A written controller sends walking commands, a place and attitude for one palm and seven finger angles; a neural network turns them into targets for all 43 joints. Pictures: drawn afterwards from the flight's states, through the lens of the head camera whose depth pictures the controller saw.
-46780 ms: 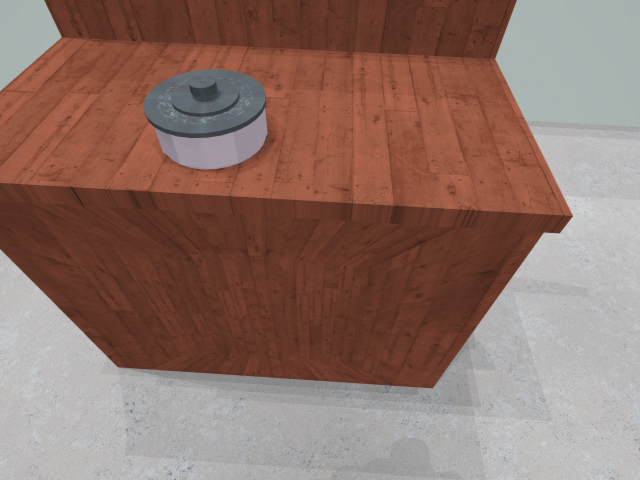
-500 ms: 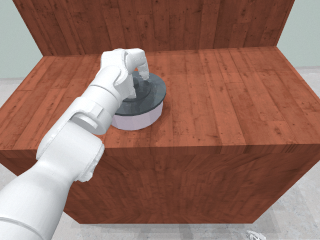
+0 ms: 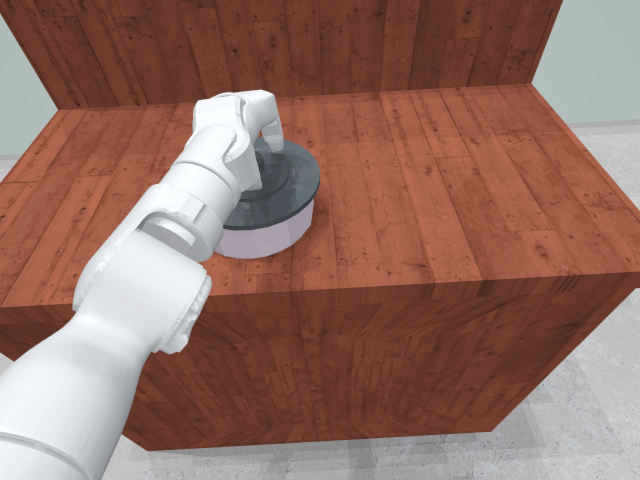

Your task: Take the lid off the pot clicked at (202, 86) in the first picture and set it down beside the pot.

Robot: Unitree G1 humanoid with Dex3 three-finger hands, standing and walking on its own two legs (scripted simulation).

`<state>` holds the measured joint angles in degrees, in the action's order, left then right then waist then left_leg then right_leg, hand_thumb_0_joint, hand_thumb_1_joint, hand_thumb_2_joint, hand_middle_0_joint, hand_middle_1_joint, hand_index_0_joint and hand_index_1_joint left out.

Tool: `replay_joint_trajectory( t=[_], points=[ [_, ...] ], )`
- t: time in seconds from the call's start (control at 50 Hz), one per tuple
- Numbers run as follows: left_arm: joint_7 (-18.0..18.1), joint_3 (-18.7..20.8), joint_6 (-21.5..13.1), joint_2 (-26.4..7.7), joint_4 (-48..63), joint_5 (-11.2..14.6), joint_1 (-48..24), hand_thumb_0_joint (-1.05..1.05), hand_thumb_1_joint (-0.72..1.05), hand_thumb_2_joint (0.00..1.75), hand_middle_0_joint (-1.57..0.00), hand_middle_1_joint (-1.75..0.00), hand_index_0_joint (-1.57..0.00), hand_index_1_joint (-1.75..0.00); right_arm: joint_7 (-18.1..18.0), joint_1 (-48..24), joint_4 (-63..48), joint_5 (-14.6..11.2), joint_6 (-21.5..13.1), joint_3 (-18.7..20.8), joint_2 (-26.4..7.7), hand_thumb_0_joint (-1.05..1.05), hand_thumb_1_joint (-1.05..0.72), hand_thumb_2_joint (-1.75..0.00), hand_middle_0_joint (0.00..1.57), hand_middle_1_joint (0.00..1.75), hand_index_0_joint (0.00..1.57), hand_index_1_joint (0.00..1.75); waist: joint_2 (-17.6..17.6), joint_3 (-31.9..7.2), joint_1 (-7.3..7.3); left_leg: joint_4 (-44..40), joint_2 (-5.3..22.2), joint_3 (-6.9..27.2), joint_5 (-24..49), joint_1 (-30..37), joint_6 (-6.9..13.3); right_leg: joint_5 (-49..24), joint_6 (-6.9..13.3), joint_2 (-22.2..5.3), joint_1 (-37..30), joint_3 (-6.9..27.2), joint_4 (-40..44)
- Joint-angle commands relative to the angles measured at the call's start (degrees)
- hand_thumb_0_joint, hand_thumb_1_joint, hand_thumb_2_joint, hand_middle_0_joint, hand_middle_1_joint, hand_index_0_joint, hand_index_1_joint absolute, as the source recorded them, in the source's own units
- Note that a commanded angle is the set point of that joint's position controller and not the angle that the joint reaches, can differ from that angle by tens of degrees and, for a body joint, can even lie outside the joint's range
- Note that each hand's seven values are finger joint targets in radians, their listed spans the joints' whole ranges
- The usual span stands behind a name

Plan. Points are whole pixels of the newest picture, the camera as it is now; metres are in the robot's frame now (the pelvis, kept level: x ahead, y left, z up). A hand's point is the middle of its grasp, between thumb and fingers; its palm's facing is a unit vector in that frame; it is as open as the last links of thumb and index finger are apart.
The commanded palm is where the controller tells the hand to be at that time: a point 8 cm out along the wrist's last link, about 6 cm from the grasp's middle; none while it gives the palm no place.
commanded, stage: lower the open fingers around the knob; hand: left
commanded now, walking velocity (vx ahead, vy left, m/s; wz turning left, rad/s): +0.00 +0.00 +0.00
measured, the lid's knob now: (248, 164) +0.49 +0.08 +0.15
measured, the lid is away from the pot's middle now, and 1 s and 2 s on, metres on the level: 0.01 0.01 0.01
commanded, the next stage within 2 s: close the fingers and squeeze the knob in 1.32 s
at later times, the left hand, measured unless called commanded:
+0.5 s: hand (233, 162) +0.46 +0.09 +0.18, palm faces -0.39 -0.10 -0.92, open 10.4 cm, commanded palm +0.46 +0.09 +0.22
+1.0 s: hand (236, 161) +0.46 +0.09 +0.18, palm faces -0.39 -0.04 -0.92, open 10.5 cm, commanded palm +0.47 +0.08 +0.22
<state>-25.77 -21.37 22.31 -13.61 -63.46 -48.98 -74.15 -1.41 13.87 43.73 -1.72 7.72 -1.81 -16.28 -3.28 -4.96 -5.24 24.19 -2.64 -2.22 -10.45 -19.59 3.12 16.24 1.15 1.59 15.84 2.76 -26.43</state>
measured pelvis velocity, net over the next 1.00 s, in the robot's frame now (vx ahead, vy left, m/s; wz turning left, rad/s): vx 0.00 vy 0.01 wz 0.02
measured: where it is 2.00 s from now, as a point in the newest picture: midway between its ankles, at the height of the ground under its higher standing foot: outside the picture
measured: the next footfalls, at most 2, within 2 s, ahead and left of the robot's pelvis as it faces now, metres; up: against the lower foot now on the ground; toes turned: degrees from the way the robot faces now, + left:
none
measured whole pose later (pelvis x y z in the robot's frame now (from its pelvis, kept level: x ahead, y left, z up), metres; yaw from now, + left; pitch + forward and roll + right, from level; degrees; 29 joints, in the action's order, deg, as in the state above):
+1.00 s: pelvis +0.00 +0.01 +0.00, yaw +1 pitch +6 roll +0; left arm -26.8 -24.6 23.2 -12.9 -62.4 -48.5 -74.4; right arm -0.5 14.5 43.9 -1.5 7.6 -1.0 -15.8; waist -3.5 -5.6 -4.3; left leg 25.9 -3.6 -1.4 -11.4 -21.0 3.7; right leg 17.3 0.6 0.7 16.6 1.8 -27.5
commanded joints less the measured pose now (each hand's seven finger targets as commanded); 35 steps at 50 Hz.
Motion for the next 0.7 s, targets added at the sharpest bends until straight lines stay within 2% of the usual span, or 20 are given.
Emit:
replay_joint_trajectory(
  t=[0.0, 0.02, 0.08, 0.14, 0.16, 0.18, 0.2, 0.24, 0.3, 0.36, 0.42, 0.44, 0.48, 0.5, 0.52, 0.56, 0.6, 0.62, 0.66, 0.68],
  points=[
    [0.57, 2.11, 0.34, -10.09, 3.83, -0.61, -24.78, 0.00, -0.23, 1.19, -0.78, -0.08, -0.78, -0.08, -0.36, -0.92, -6.05, 0.26, -1.41, 2.53, -7.79, 0.00, -0.90, -0.90, 0.20, 0.30, 0.20, 0.30, 10.59, -15.43, -0.45, 0.02, -0.81, -0.24, 8.63, 12.43, 2.13, -18.61, 0.39, 1.82, 0.94, -2.83, 3.46],
    [0.56, 2.65, 0.35, -11.42, 3.96, -0.89, -24.78, 0.00, -0.23, 1.19, -0.78, -0.08, -0.78, -0.08, -0.30, -1.21, -6.29, 0.26, -1.40, 2.39, -7.83, 0.00, -0.90, -0.90, 0.20, 0.30, 0.20, 0.30, 9.86, -15.44, -0.21, 0.05, -0.78, -0.29, 8.45, 12.44, 2.19, -18.26, 0.41, 1.77, 1.21, -2.81, 3.35],
    [0.32, 2.76, 0.47, -11.79, 2.19, -0.91, -23.45, 0.00, -0.23, 1.19, -0.78, -0.08, -0.78, -0.08, -0.40, -1.08, -6.47, 0.04, -1.42, 2.13, -7.78, 0.00, -0.90, -0.90, 0.20, 0.30, 0.20, 0.30, 9.98, -13.87, -0.29, 0.25, -1.04, -0.43, 7.71, 10.86, 2.15, -17.70, 0.39, 1.94, 1.67, -2.85, 3.30],
    [0.18, 4.14, -0.50, -14.35, 5.49, -0.95, -23.21, 0.00, -0.23, 1.19, -0.78, -0.08, -0.78, -0.08, -0.36, -1.04, -7.32, 0.19, -1.51, 2.41, -7.87, 0.00, -0.90, -0.90, 0.20, 0.30, 0.20, 0.30, 9.66, -17.50, 0.46, 0.85, -0.95, -0.70, 9.87, 11.71, 2.36, -20.42, 0.31, 1.61, -1.05, -2.38, 2.82],
    [0.14, 3.81, -0.36, -13.88, 2.50, -1.18, -21.27, 0.00, -0.23, 1.19, -0.78, -0.08, -0.78, -0.08, -0.48, -0.91, -7.17, -0.07, -1.57, 2.13, -7.85, 0.00, -0.90, -0.90, 0.20, 0.30, 0.20, 0.30, 10.86, -15.32, 0.17, 0.97, -1.02, -0.76, 9.58, 10.66, 2.34, -20.14, 0.27, 1.77, -0.10, -2.63, 2.92],
    [0.07, 3.21, -0.24, -13.22, 3.65, -1.17, -22.02, 0.00, -0.23, 1.19, -0.78, -0.08, -0.78, -0.08, -0.40, -0.94, -7.15, -0.13, -1.42, 2.16, -7.91, 0.00, -0.90, -0.90, 0.20, 0.30, 0.20, 0.30, 9.88, -15.09, 0.09, 0.62, -0.99, -0.84, 8.93, 10.57, 2.22, -19.46, 0.23, 1.78, 0.30, -2.69, 2.99],
    [0.17, 3.32, -0.60, -12.52, 4.42, -0.73, -21.81, 0.00, -0.23, 1.19, -0.78, -0.08, -0.78, -0.08, -0.32, -0.15, -7.20, 0.05, -1.49, 2.65, -7.91, 0.00, -0.90, -0.90, 0.20, 0.30, 0.20, 0.30, 9.67, -15.41, 0.22, 0.82, -0.87, -0.59, 9.71, 11.30, 2.24, -20.17, 0.41, 1.84, -0.03, -2.97, 3.09],
    [-0.07, 3.89, -1.01, -14.15, 7.46, -0.95, -22.02, 0.00, -0.23, 1.19, -0.78, -0.08, -0.78, -0.08, -0.12, -1.21, -8.05, 0.03, -1.42, 2.57, -7.68, 0.00, -0.90, -0.90, 0.20, 0.30, 0.20, 0.30, 9.49, -17.08, 0.70, 0.92, -0.87, -0.73, 10.33, 12.22, 2.45, -20.28, 0.34, 1.72, -0.77, -2.56, 2.94],
    [-0.29, 3.12, -1.00, -12.90, 5.22, -0.43, -21.46, 0.00, -0.23, 1.19, -0.78, -0.08, -0.78, -0.08, -0.23, -0.35, -7.40, -0.12, -1.28, 2.67, -7.92, 0.00, -0.90, -0.90, 0.20, 0.30, 0.20, 0.30, 9.53, -13.80, 0.03, 0.60, -0.78, -0.63, 9.35, 11.22, 2.30, -19.65, 0.41, 1.91, 0.58, -2.96, 3.59],
    [-0.21, 4.16, -0.70, -15.18, 6.43, -0.84, -22.14, 0.00, -0.23, 1.19, -0.78, -0.08, -0.78, -0.08, -0.09, -1.22, -7.85, -0.32, -1.18, 2.45, -7.80, 0.00, -0.90, -0.90, 0.20, 0.30, 0.20, 0.30, 9.61, -14.34, 0.36, 0.51, -0.86, -0.63, 8.76, 11.64, 2.48, -18.35, 0.34, 1.90, 0.71, -2.54, 3.59],
    [-0.32, 2.44, -0.92, -12.66, 5.70, -0.69, -21.88, 0.00, -0.23, 1.19, -0.78, -0.08, -0.78, -0.08, -0.08, -1.20, -7.63, -0.24, -1.14, 2.38, -7.62, 0.00, -0.90, -0.90, 0.20, 0.30, 0.20, 0.30, 8.56, -13.84, -0.09, 0.69, -0.84, -0.42, 8.97, 12.08, 2.39, -18.52, 0.48, 1.99, 1.63, -2.89, 3.47],
    [-0.45, 2.26, -1.09, -12.45, 8.61, -0.57, -23.39, 0.00, -0.23, 1.19, -0.78, -0.08, -0.78, -0.08, 0.05, -1.47, -7.92, -0.22, -1.03, 2.55, -7.56, 0.00, -0.90, -0.90, 0.20, 0.30, 0.20, 0.30, 8.53, -15.70, 0.00, 0.67, -0.73, -0.21, 9.74, 13.07, 2.37, -18.76, 0.54, 2.03, 1.07, -2.83, 3.27],
    [-0.77, 1.95, -1.11, -11.98, 8.79, -0.24, -23.46, 0.00, -0.23, 1.19, -0.78, -0.08, -0.78, -0.08, 0.05, -1.90, -7.97, -0.19, -1.00, 2.61, -7.48, 0.00, -0.90, -0.90, 0.20, 0.30, 0.20, 0.30, 9.22, -15.85, -0.24, 0.89, -0.88, -0.17, 9.69, 13.41, 2.48, -18.71, 0.49, 1.99, 1.24, -2.78, 3.43],
    [-0.81, 1.52, -1.21, -10.47, 7.96, -0.05, -23.57, 0.00, -0.23, 1.19, -0.78, -0.08, -0.78, -0.08, 0.00, -1.01, -7.68, 0.02, -1.14, 3.00, -7.59, 0.00, -0.90, -0.90, 0.20, 0.30, 0.20, 0.30, 8.08, -15.35, -0.56, 1.11, -0.74, -0.18, 9.86, 13.87, 2.47, -18.84, 0.64, 2.02, 2.10, -2.97, 3.61],
    [-0.69, 1.80, -1.10, -11.88, 7.79, -0.76, -23.74, 0.00, -0.23, 1.19, -0.78, -0.08, -0.78, -0.08, 0.06, -1.12, -7.38, -0.13, -1.01, 2.77, -7.65, 0.00, -0.90, -0.90, 0.20, 0.30, 0.20, 0.30, 8.91, -15.56, -0.58, 1.18, -0.67, 0.06, 10.13, 13.92, 2.42, -18.77, 0.57, 2.14, 2.13, -3.00, 3.28],
    [-0.51, 1.68, -1.16, -11.48, 9.17, -1.11, -24.68, 0.00, -0.23, 1.19, -0.78, -0.08, -0.78, -0.08, 0.21, -1.69, -7.56, -0.22, -0.92, 2.77, -7.27, 0.00, -0.90, -0.90, 0.20, 0.30, 0.20, 0.30, 8.00, -16.96, -0.27, 1.24, -0.60, 0.36, 10.84, 14.75, 2.25, -18.32, 0.82, 2.15, 2.21, -3.07, 2.84],
    [-0.38, 0.82, -1.38, -9.10, 8.80, -0.56, -24.49, 0.00, -0.23, 1.19, -0.78, -0.08, -0.78, -0.08, 0.30, -0.78, -7.07, 0.00, -0.96, 3.04, -7.42, 0.00, -0.90, -0.90, 0.20, 0.30, 0.20, 0.30, 6.57, -16.49, -0.49, 1.32, -0.51, 0.58, 11.79, 15.32, 2.06, -18.67, 1.06, 2.17, 2.88, -3.45, 2.83],
    [-0.30, 1.05, -1.12, -9.71, 6.90, -0.81, -23.46, 0.00, -0.23, 1.19, -0.78, -0.08, -0.78, -0.08, 0.32, -1.06, -6.86, -0.08, -0.92, 2.73, -7.34, 0.00, -0.90, -0.90, 0.20, 0.30, 0.20, 0.30, 7.29, -15.01, -0.54, 1.41, -0.58, 0.64, 11.66, 14.73, 2.09, -18.44, 1.00, 2.37, 3.49, -3.64, 2.73],
    [-0.30, 0.63, -1.03, -8.91, 9.33, -0.70, -25.74, 0.00, -0.23, 1.19, -0.78, -0.08, -0.78, -0.08, 0.43, -1.39, -6.92, -0.13, -0.88, 2.86, -7.31, 0.00, -0.90, -0.90, 0.20, 0.30, 0.20, 0.30, 7.23, -16.84, -0.74, 1.45, -0.50, 0.80, 12.59, 15.97, 2.04, -18.85, 1.07, 2.31, 3.50, -3.54, 2.53],
    [-0.23, 0.83, -0.79, -9.02, 7.96, -0.69, -24.93, 0.00, -0.23, 1.19, -0.78, -0.08, -0.78, -0.08, 0.44, -1.53, -6.82, -0.22, -0.87, 2.83, -7.25, 0.00, -0.90, -0.90, 0.20, 0.30, 0.20, 0.30, 7.30, -16.20, -0.66, 1.36, -0.41, 0.81, 11.85, 15.56, 1.93, -18.00, 1.04, 2.29, 3.81, -3.57, 2.58]
  ],
)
